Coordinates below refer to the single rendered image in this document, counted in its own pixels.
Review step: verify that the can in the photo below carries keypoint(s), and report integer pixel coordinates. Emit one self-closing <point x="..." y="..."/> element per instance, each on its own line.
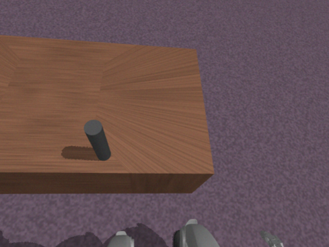
<point x="95" y="133"/>

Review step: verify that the right robot hand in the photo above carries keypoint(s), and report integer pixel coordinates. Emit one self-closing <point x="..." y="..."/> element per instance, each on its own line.
<point x="272" y="241"/>

